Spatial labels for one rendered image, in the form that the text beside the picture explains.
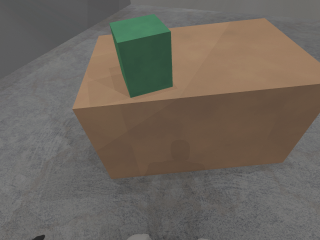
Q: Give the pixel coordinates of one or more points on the pedestal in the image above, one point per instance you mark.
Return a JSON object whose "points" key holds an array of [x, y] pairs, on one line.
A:
{"points": [[243, 94]]}

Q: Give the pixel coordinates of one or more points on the carton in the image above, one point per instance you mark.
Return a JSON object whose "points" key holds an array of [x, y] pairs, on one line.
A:
{"points": [[144, 50]]}

